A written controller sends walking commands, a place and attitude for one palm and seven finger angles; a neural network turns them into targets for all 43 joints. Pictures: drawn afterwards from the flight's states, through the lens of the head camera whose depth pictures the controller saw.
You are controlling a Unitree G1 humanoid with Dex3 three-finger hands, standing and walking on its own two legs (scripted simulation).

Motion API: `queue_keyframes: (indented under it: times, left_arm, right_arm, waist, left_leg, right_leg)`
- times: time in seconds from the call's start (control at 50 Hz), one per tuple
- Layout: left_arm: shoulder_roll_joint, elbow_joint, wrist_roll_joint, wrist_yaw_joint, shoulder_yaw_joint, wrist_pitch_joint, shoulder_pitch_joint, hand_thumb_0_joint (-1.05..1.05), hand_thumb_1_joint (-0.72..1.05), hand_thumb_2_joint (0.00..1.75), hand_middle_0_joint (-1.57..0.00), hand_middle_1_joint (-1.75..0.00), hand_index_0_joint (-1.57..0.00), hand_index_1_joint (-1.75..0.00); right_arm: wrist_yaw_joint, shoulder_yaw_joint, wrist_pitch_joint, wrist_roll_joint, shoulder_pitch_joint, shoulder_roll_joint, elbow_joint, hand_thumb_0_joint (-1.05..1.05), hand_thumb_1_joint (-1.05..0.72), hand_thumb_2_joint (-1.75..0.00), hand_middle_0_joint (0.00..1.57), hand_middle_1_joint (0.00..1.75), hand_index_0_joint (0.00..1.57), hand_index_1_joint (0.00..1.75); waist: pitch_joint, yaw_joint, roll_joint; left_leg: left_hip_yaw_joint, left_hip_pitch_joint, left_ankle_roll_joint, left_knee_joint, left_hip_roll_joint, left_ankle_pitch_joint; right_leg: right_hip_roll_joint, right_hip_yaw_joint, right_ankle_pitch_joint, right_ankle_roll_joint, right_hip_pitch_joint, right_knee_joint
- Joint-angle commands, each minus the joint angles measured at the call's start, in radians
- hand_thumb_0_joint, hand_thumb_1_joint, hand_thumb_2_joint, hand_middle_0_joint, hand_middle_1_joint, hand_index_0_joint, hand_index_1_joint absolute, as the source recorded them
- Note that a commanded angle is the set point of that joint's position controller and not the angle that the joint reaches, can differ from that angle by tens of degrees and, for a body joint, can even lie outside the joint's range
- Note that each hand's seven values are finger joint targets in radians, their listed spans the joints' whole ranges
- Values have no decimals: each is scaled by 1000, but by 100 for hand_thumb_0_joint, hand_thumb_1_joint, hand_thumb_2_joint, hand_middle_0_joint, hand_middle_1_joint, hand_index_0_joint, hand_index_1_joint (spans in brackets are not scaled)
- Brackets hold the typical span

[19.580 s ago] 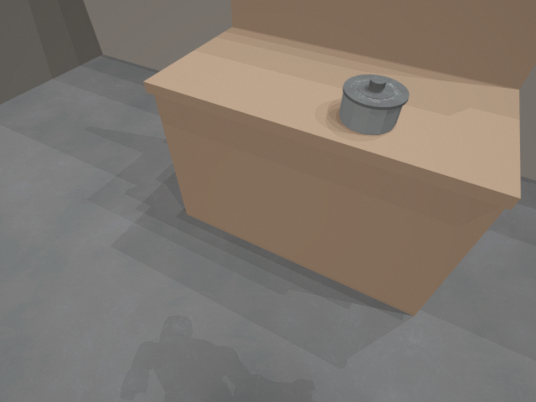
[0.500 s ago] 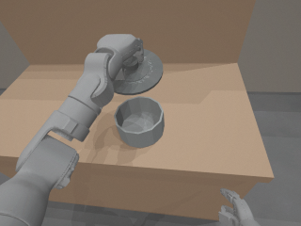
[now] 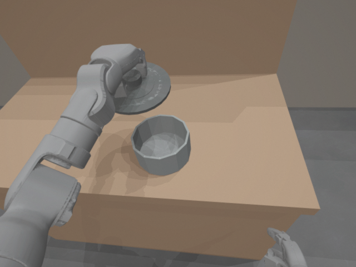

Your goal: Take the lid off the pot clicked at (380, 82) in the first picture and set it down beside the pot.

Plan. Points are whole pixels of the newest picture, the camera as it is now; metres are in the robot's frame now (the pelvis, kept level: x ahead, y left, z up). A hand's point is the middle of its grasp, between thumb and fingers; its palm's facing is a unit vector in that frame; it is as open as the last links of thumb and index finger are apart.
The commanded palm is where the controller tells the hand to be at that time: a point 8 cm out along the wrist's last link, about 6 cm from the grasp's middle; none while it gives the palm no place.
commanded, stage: move the lid sideways beside the pot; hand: left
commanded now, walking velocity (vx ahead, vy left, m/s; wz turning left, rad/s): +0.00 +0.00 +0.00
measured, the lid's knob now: (132, 78) +0.48 +0.11 +0.20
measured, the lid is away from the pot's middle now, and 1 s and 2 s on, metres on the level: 0.05 0.18 0.23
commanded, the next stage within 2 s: lower the lid onto the table in 1.66 s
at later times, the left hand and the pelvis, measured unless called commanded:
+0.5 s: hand (95, 85) +0.44 +0.18 +0.21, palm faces -0.19 +0.02 -0.98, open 7.6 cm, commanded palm +0.41 +0.19 +0.29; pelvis +0.00 +0.01 +0.00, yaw +1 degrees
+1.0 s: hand (65, 87) +0.43 +0.25 +0.22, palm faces -0.20 +0.01 -0.98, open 7.6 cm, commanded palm +0.41 +0.25 +0.29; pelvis -0.01 +0.02 +0.00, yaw +1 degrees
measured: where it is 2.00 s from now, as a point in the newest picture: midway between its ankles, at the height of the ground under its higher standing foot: outside the picture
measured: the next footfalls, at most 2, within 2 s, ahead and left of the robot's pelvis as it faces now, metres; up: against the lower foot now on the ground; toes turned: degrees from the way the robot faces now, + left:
none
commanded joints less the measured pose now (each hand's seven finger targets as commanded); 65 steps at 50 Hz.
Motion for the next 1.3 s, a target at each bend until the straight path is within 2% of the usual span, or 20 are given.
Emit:
queue_keyframes:
  times: [0.0,0.1,0.2,0.24,0.34,0.4,0.42,0.48,0.56,0.62,0.82,0.88,0.94,1.02,1.08,1.1,1.14,1.2,1.22,1.28]
  left_arm:
    - [277,-230,13,35,174,-21,-626,0,65,106,-122,-112,-78,-96]
    - [318,-188,13,13,201,-33,-579,0,65,106,-122,-112,-78,-96]
    - [246,-255,7,-12,145,-48,-546,0,65,106,-122,-112,-78,-96]
    - [314,-257,28,-16,203,-53,-547,0,65,106,-122,-112,-78,-96]
    - [344,-173,36,-17,215,-53,-568,0,65,106,-122,-112,-78,-96]
    - [387,-238,18,-9,238,-71,-589,0,65,106,-122,-112,-78,-96]
    - [403,-289,33,-9,251,-79,-619,0,65,106,-122,-112,-78,-96]
    - [351,-219,36,-23,215,-78,-572,0,65,106,-122,-112,-78,-96]
    - [386,-162,35,-25,245,-88,-525,0,65,106,-122,-112,-78,-96]
    - [410,-238,31,-21,256,-107,-546,0,65,106,-122,-112,-78,-96]
    - [480,-242,31,-26,291,-148,-574,0,65,106,-122,-112,-78,-96]
    - [502,-111,37,-38,309,-149,-505,0,65,106,-122,-112,-78,-96]
    - [499,-124,40,-39,298,-157,-523,0,65,106,-122,-112,-78,-96]
    - [520,-265,27,-34,314,-187,-551,0,65,106,-122,-112,-78,-96]
    - [539,-102,32,-48,325,-183,-518,0,65,106,-122,-112,-78,-96]
    - [599,-76,16,-41,365,-188,-488,0,65,106,-122,-112,-78,-96]
    - [594,-42,38,-47,352,-195,-533,0,65,106,-122,-112,-78,-96]
    - [605,-152,22,-38,342,-219,-573,0,65,106,-122,-112,-78,-96]
    - [641,-195,37,-34,379,-232,-591,0,65,106,-122,-112,-78,-96]
    - [611,-70,38,-51,363,-240,-524,0,65,106,-122,-112,-78,-96]
  right_arm:
    - [-10,-31,-62,2,-129,-95,-152,0,-90,-90,20,30,20,30]
    - [-14,-33,-69,-1,-111,-106,-140,0,-90,-90,20,30,20,30]
    - [-1,-42,-62,0,-119,-103,-155,0,-90,-90,20,30,20,30]
    - [2,-38,-63,-4,-122,-99,-163,0,-90,-90,20,30,20,30]
    - [-7,-33,-52,0,-104,-106,-147,0,-90,-90,20,30,20,30]
    - [-8,-41,-55,-4,-96,-121,-151,0,-90,-90,20,30,20,30]
    - [-6,-38,-59,-5,-94,-106,-161,0,-90,-90,20,30,20,30]
    - [-5,-37,-56,-4,-91,-104,-151,0,-90,-90,20,30,20,30]
    - [-5,-38,-49,0,-78,-112,-153,0,-90,-90,20,30,20,30]
    - [-3,-43,-50,-2,-74,-113,-163,0,-90,-90,20,30,20,30]
    - [-12,-52,-49,-1,-46,-123,-157,0,-90,-90,20,30,20,30]
    - [-15,-45,-37,5,-39,-131,-145,0,-90,-90,20,30,20,30]
    - [-15,-51,-29,6,-40,-134,-151,0,-90,-90,20,30,20,30]
    - [-11,-59,-36,2,-37,-127,-166,0,-90,-90,20,30,20,30]
    - [-20,-52,-20,6,-23,-136,-140,0,-90,-90,20,30,20,30]
    - [-21,-60,-17,8,-2,-159,-133,0,-90,-90,20,30,20,30]
    - [-29,-52,-9,10,-16,-148,-137,0,-90,-90,20,30,20,30]
    - [-27,-61,-17,6,-22,-156,-151,0,-90,-90,20,30,20,30]
    - [-25,-61,-19,0,-7,-144,-152,0,-90,-90,20,30,20,30]
    - [-29,-55,-4,5,-10,-142,-139,0,-90,-90,20,30,20,30]
  waist:
    - [-413,-9,-138]
    - [-399,-6,-111]
    - [-415,-11,-101]
    - [-434,6,-101]
    - [-366,-5,-124]
    - [-413,-6,-99]
    - [-487,5,-76]
    - [-432,-5,-91]
    - [-389,-1,-120]
    - [-446,1,-91]
    - [-456,-9,-31]
    - [-364,-10,-69]
    - [-361,-11,-74]
    - [-475,-11,1]
    - [-354,-23,-54]
    - [-338,-24,-80]
    - [-334,-20,-97]
    - [-403,-27,-21]
    - [-486,-13,-9]
    - [-401,-25,-25]
  left_leg:
    - [-29,199,51,3,-7,280]
    - [-40,204,47,7,-9,296]
    - [-47,249,44,18,-2,366]
    - [-51,243,44,16,-2,370]
    - [-48,205,39,1,1,306]
    - [-53,231,41,7,0,333]
    - [-59,266,39,1,3,393]
    - [-63,262,36,9,8,407]
    - [-55,217,36,-4,7,334]
    - [-62,253,39,0,8,396]
    - [-70,275,37,-2,9,381]
    - [-59,204,36,-4,7,317]
    - [-59,197,38,-6,6,275]
    - [-75,299,40,9,11,409]
    - [-62,213,40,-3,6,280]
    - [-64,189,39,-6,8,258]
    - [-57,164,42,-14,4,218]
    - [-59,222,46,5,1,279]
    - [-66,257,45,1,4,340]
    - [-58,223,44,10,6,335]
  right_leg:
    - [16,-5,396,-46,117,-37]
    - [19,-10,392,-51,107,-37]
    - [21,-20,398,-52,80,-34]
    - [29,-18,399,-52,99,-32]
    - [31,-28,348,-52,68,-44]
    - [24,-22,367,-56,86,-39]
    - [32,-17,380,-51,114,-31]
    - [33,-29,372,-52,71,-39]
    - [34,-35,330,-52,65,-45]
    - [35,-25,342,-51,84,-44]
    - [40,-27,311,-54,67,-59]
    - [39,-38,303,-56,52,-68]
    - [38,-40,277,-57,46,-74]
    - [44,-27,303,-55,57,-68]
    - [43,-42,261,-56,24,-87]
    - [36,-40,260,-59,37,-89]
    - [42,-44,245,-56,39,-89]
    - [30,-28,286,-61,54,-84]
    - [43,-28,308,-57,88,-75]
    - [40,-38,311,-57,48,-87]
